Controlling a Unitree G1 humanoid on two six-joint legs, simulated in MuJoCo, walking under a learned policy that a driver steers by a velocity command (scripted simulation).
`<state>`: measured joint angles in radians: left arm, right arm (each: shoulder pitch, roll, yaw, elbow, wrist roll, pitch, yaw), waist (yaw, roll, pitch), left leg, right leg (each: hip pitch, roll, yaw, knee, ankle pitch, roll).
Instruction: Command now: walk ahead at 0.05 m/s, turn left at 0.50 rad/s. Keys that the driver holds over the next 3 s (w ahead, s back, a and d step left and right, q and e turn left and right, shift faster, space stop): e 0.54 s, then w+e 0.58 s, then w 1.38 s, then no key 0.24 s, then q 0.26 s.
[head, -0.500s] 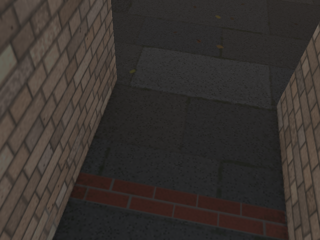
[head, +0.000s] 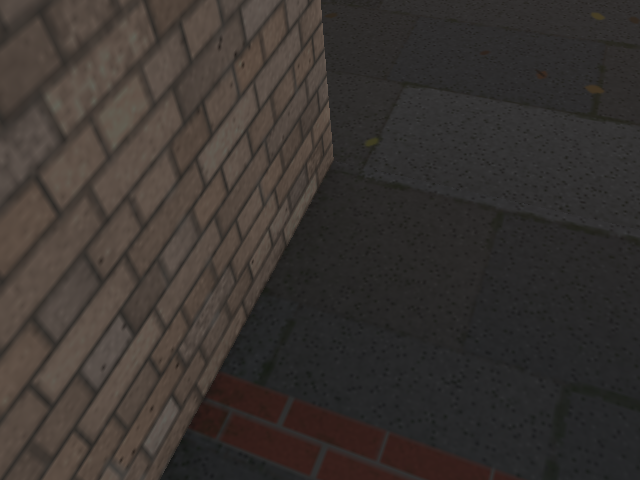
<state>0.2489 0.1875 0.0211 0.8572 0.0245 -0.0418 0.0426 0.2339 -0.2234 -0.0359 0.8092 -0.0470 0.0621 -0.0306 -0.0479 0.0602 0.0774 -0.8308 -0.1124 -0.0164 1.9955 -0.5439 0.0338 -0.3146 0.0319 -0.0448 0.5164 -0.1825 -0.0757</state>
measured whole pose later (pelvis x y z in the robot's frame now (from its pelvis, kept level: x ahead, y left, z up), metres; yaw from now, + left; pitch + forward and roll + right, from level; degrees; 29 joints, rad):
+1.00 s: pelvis +0.15 -0.11 +0.01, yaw -22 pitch +2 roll +2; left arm 0.53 0.21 0.05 0.82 -0.02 -0.03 0.00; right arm 0.13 -0.25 -0.04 0.74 -0.04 -0.02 0.02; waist 0.06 0.04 0.00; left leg -0.69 0.00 -0.04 0.87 0.03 -0.02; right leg -0.08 0.09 0.18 0.37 -0.30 -0.09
